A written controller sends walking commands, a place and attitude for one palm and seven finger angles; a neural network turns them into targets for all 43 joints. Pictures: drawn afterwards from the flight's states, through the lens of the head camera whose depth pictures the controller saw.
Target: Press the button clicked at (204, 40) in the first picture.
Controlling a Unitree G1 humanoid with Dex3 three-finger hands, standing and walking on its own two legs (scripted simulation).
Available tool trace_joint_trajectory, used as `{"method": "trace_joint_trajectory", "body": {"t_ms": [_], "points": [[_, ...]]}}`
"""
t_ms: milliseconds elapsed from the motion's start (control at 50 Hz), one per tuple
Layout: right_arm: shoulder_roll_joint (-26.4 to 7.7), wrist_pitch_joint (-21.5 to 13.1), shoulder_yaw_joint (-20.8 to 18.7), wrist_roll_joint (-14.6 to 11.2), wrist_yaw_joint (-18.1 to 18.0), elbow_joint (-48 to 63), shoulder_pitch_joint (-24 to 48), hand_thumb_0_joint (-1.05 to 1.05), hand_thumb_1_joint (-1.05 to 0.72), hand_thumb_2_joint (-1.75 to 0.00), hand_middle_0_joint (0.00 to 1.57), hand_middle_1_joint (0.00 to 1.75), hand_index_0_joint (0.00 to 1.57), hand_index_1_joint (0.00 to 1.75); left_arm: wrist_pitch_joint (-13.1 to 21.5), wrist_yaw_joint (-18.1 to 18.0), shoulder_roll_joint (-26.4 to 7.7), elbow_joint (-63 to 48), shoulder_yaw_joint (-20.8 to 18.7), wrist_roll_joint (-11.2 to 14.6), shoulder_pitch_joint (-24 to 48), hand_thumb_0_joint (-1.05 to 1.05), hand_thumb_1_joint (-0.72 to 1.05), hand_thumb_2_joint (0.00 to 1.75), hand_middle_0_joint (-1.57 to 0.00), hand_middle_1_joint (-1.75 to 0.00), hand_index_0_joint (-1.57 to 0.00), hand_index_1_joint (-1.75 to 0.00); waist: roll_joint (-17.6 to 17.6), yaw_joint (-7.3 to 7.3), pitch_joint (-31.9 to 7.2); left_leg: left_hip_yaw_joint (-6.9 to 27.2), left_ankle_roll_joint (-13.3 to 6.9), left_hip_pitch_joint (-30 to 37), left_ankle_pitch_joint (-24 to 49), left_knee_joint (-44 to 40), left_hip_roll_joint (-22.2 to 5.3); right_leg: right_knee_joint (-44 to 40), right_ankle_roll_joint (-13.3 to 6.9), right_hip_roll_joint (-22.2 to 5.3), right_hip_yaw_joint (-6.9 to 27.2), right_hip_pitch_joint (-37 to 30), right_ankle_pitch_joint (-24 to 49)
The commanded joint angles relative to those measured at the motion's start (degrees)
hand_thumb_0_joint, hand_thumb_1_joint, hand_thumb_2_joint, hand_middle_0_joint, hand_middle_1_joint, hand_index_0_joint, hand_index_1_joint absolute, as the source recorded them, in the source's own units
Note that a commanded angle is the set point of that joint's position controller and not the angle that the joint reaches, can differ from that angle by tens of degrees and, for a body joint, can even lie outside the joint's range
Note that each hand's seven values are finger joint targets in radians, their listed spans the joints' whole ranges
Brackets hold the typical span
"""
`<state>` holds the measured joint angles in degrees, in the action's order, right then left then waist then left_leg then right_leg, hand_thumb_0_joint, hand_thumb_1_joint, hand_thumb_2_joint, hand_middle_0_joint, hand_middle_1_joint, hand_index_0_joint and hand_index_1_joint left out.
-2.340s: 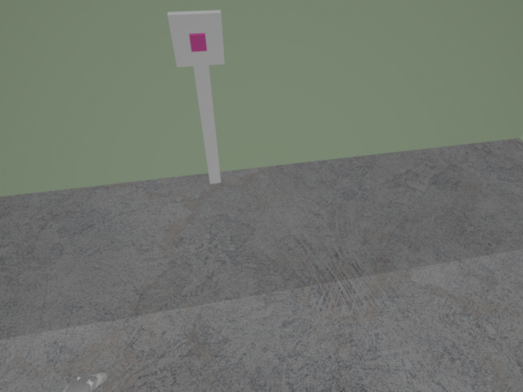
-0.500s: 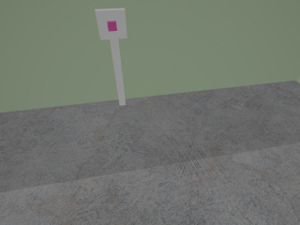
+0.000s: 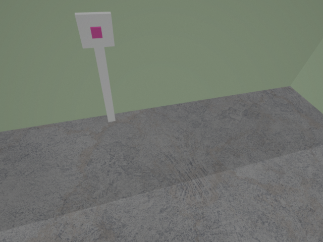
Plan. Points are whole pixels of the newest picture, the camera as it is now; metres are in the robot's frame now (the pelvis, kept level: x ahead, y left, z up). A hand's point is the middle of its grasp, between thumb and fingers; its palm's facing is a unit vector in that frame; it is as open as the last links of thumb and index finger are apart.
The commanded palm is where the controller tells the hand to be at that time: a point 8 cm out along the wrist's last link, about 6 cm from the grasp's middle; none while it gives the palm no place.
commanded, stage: walk to a spot facing it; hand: left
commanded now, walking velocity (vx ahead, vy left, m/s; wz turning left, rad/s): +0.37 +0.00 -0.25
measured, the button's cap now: (96, 32) +1.12 +0.39 +0.00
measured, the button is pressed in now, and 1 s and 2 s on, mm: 0 0 0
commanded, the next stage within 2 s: turn to face it in 0.64 s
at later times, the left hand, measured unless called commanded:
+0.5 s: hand (125, 203) +0.27 +0.12 -0.17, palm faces -0.06 -0.98 -0.20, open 7.2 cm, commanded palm none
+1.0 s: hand (116, 163) +0.42 +0.17 -0.18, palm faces +0.11 -0.98 -0.16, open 7.4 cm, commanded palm none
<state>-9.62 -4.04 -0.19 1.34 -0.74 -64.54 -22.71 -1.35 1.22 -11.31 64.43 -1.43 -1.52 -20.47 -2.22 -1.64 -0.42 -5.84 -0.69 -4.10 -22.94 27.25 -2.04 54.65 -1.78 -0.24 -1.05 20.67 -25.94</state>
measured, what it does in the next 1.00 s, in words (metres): walks ahead: right foot, then left foot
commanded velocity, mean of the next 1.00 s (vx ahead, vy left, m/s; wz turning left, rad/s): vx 0.25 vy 0.00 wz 0.14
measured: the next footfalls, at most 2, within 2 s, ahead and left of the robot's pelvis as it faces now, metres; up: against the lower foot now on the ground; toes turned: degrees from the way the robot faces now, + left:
right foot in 0.26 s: +0.25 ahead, -0.15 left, +0.00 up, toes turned -12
left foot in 0.76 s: +0.46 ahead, +0.07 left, +0.00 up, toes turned +9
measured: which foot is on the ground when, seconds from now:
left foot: down 0.00-0.28, up 0.30-0.74, down 0.76-1.00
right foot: up 0.00-0.24, down 0.26-0.78, up 0.80-1.00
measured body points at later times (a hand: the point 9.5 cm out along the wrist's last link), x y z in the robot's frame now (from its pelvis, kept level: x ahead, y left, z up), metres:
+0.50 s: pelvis +0.21 -0.07 +0.00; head +0.21 -0.06 +0.45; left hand +0.28 +0.17 -0.15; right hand +0.20 -0.29 -0.15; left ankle +0.23 +0.07 -0.65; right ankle +0.21 -0.14 -0.73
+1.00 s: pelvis +0.40 -0.01 +0.01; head +0.42 +0.02 +0.46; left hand +0.42 +0.22 -0.16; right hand +0.44 -0.25 -0.13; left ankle +0.42 +0.06 -0.73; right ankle +0.42 -0.17 -0.65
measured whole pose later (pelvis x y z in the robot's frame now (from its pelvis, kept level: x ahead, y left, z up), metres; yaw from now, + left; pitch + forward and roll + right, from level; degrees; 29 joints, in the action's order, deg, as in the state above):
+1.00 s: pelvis +0.40 -0.01 +0.01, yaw +3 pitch -1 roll -2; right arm -9.2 -2.8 -2.2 0.5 -1.2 -60.3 -13.7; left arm 0.1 -1.0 -11.0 59.6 -3.6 -1.3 -13.5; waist -2.4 0.0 4.1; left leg -6.4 -4.4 -13.7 -11.9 26.7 -0.4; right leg 62.4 3.8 -5.7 -2.8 29.4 -19.7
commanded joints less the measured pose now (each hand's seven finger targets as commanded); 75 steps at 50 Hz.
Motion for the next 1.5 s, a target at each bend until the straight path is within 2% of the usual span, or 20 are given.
{"method": "trace_joint_trajectory", "body": {"t_ms": [0,140,200,220,240,260,340,400,640,700,720,740,760,840,920,1200,1220,1260,1300,1480], "points": [[-8.96,-1.22,-2.13,0.09,-1.59,-0.66,-8.17,0.0,-0.9,-0.9,0.2,0.3,0.2,0.3,3.06,0.61,-2.89,-8.97,-1.49,0.21,11.84,0.0,0.9,0.9,-0.2,-0.3,-0.2,-0.3,8.59,-1.11,10.06,13.38,-9.18,8.1,28.01,-14.97,-17.12,5.92,0.74,-5.13,-0.04,21.58,3.75],[-7.16,-1.25,-2.19,0.07,-1.7,-3.18,-9.69,0.0,-0.9,-0.9,0.2,0.3,0.2,0.3,2.72,1.13,0.07,-9.89,-1.17,0.49,14.81,0.0,0.9,0.9,-0.2,-0.3,-0.2,-0.3,11.28,0.47,9.35,0.25,-6.08,3.44,42.96,-13.46,-13.03,-13.75,-1.32,-0.84,-9.0,5.66,12.55],[-8.91,-1.06,-2.74,-0.61,-1.67,-2.96,-7.55,0.0,-0.9,-0.9,0.2,0.3,0.2,0.3,3.42,0.43,-2.73,-5.38,-2.43,-0.07,1.04,0.0,0.9,0.9,-0.2,-0.3,-0.2,-0.3,8.73,7.02,1.05,-3.49,-3.82,1.78,54.26,3.87,-12.03,-20.32,-3.58,1.9,-9.63,-12.83,17.54],[-8.15,-1.05,-2.73,-0.82,-1.19,-2.6,-7.23,0.0,-0.9,-0.9,0.2,0.3,0.2,0.3,4.19,-0.06,-6.11,-3.01,-3.53,-0.46,-6.97,0.0,0.9,0.9,-0.2,-0.3,-0.2,-0.3,5.41,10.74,-3.06,-3.94,-1.85,-6.53,45.49,16.19,-10.31,-22.49,-4.85,-0.6,-6.01,-25.79,18.93],[-4.69,-1.1,-2.25,-1.51,-0.42,-1.47,-9.37,0.0,-0.9,-0.9,0.2,0.3,0.2,0.3,4.73,-1.09,-11.98,-1.67,-5.02,-0.59,-13.26,0.0,0.9,0.9,-0.2,-0.3,-0.2,-0.3,-6.3,12.38,-10.68,-5.1,-0.22,-19.26,16.81,35.12,-4.55,-26.76,-10.09,-15.29,13.08,-37.21,15.01],[-2.31,-0.99,-2.18,-1.66,-0.69,0.32,-9.25,0.0,-0.9,-0.9,0.2,0.3,0.2,0.3,4.56,-1.43,-15.74,-1.43,-5.69,0.45,-13.25,0.0,0.9,0.9,-0.2,-0.3,-0.2,-0.3,-11.34,9.58,-12.87,0.65,0.02,-27.41,-8.86,52.09,-0.06,-35.54,-14.59,-26.39,34.46,-36.39,13.18],[-1.0,0.82,-2.88,-0.38,0.07,1.31,-1.44,0.0,-0.9,-0.9,0.2,0.3,0.2,0.3,4.83,-1.81,-6.94,-5.64,-2.91,0.71,4.45,0.0,0.9,0.9,-0.2,-0.3,-0.2,-0.3,2.9,2.34,5.79,6.21,-0.73,-25.58,4.11,49.62,-8.43,-42.89,-9.31,-19.67,16.81,-3.87,3.71],[0.73,2.88,-2.77,0.18,0.41,0.59,-5.25,0.0,-0.9,-0.9,0.2,0.3,0.2,0.3,5.49,-1.87,-4.51,-5.61,-1.96,0.15,5.23,0.0,0.9,0.9,-0.2,-0.3,-0.2,-0.3,-0.59,-1.24,6.2,4.36,0.76,-22.89,7.28,43.07,-8.03,-45.09,-7.02,-15.42,6.66,2.56,7.8],[-1.18,1.35,-2.79,-0.07,2.59,9.82,15.21,0.0,-0.9,-0.9,0.2,0.3,0.2,0.3,6.35,-2.12,-5.61,-2.18,-2.1,-0.16,-4.77,0.0,0.9,0.9,-0.2,-0.3,-0.2,-0.3,-1.06,3.68,7.82,-0.89,0.4,-26.86,10.99,12.35,-5.13,-40.87,-6.82,-15.83,0.99,-16.29,28.13],[-3.27,0.59,-3.21,0.33,1.69,7.16,6.85,0.0,-0.9,-0.9,0.2,0.3,0.2,0.3,6.19,-2.3,-6.19,-1.99,-2.2,0.19,-4.38,0.0,0.9,0.9,-0.2,-0.3,-0.2,-0.3,0.66,-0.75,2.18,-3.92,-1.33,-11.76,11.84,3.95,-0.93,-25.73,-4.55,-13.12,-3.88,-17.29,46.07],[-6.55,0.19,-3.92,0.64,1.11,4.86,-1.85,0.0,-0.9,-0.9,0.2,0.3,0.2,0.3,6.1,-2.23,-5.59,-2.44,-2.04,0.68,-4.32,0.0,0.9,0.9,-0.2,-0.3,-0.2,-0.3,5.25,-4.08,-4.18,0.36,-3.21,3.17,21.17,0.86,-3.97,-13.02,-1.8,-10.07,-6.89,-10.7,42.19],[-13.68,0.09,-5.31,0.88,0.52,3.71,-8.42,0.0,-0.9,-0.9,0.2,0.3,0.2,0.3,5.97,-1.96,-2.01,-3.4,-1.44,1.39,-6.8,0.0,0.9,0.9,-0.2,-0.3,-0.2,-0.3,19.75,-4.89,-11.09,20.22,-9.32,17.47,36.15,-0.33,-19.16,4.6,1.85,-2.04,-10.53,4.36,13.04],[-14.34,0.73,-4.94,-0.3,-0.1,2.84,-10.77,0.0,-0.9,-0.9,0.2,0.3,0.2,0.3,6.24,-2.13,-2.77,-5.15,-1.14,1.22,-3.97,0.0,0.9,0.9,-0.2,-0.3,-0.2,-0.3,18.82,-5.19,-12.48,27.97,-14.75,19.33,51.74,-4.26,-25.2,16.3,2.02,0.19,-5.02,10.32,-9.08],[-7.09,0.0,-3.04,-0.61,-1.03,4.98,2.79,0.0,-0.9,-0.9,0.2,0.3,0.2,0.3,4.4,-1.96,-1.71,-5.1,-1.73,0.46,2.83,0.0,0.9,0.9,-0.2,-0.3,-0.2,-0.3,4.58,0.02,1.92,14.77,-10.67,-2.39,50.02,-8.04,-17.88,14.49,3.96,-7.0,-0.18,10.88,0.24],[-7.12,0.59,-3.46,-0.78,-0.89,6.67,6.41,0.0,-0.9,-0.9,0.2,0.3,0.2,0.3,1.37,-2.12,-0.4,-5.31,-2.39,0.27,-0.8,0.0,0.9,0.9,-0.2,-0.3,-0.2,-0.3,8.86,3.03,0.12,8.91,-8.37,-9.81,42.54,-10.04,-12.02,9.45,5.96,-5.52,-1.47,4.97,7.63],[-10.25,4.0,-5.33,0.02,-0.62,8.56,6.04,0.0,-0.9,-0.9,0.2,0.3,0.2,0.3,1.2,-2.9,-2.56,-12.34,-2.89,1.06,8.64,0.0,0.9,0.9,-0.2,-0.3,-0.2,-0.3,9.84,1.85,-0.25,19.16,-7.8,-9.41,33.88,-2.9,-10.21,-21.8,5.73,-1.54,-2.11,-5.63,9.9],[-9.84,4.04,-5.36,-0.3,-0.49,8.89,6.55,0.0,-0.9,-0.9,0.2,0.3,0.2,0.3,1.74,-2.99,-3.29,-11.79,-3.07,1.05,5.84,0.0,0.9,0.9,-0.2,-0.3,-0.2,-0.3,7.81,3.29,-2.03,17.79,-5.49,-11.23,28.74,0.65,-8.2,-30.27,5.7,-2.71,-1.56,-11.42,17.07],[-3.44,3.98,-4.32,-0.95,0.04,10.79,4.73,0.0,-0.9,-0.9,0.2,0.3,0.2,0.3,2.98,-3.7,-12.59,-11.52,-4.43,-0.11,2.67,0.0,0.9,0.9,-0.2,-0.3,-0.2,-0.3,-16.0,3.41,-4.41,5.29,2.69,-27.78,-9.11,21.0,4.45,-35.99,-2.18,-25.39,19.18,-24.35,40.37],[-5.99,5.78,-5.35,-0.52,-0.06,10.18,5.33,0.0,-0.9,-0.9,0.2,0.3,0.2,0.3,2.59,-3.64,-10.09,-12.7,-3.79,0.37,6.21,0.0,0.9,0.9,-0.2,-0.3,-0.2,-0.3,-9.42,2.02,-2.17,9.25,2.48,-24.11,-9.11,35.15,1.13,-37.84,-6.68,-24.69,13.48,-12.17,34.7],[-4.72,6.93,-4.4,-0.24,0.94,9.28,10.1,0.0,-0.9,-0.9,0.2,0.3,0.2,0.3,2.68,-3.32,-7.13,-11.22,-2.87,0.06,3.5,0.0,0.9,0.9,-0.2,-0.3,-0.2,-0.3,-6.53,2.9,1.56,4.97,4.59,-23.62,-0.2,31.42,-0.51,-37.81,-4.98,-17.62,2.14,-13.19,30.15]]}}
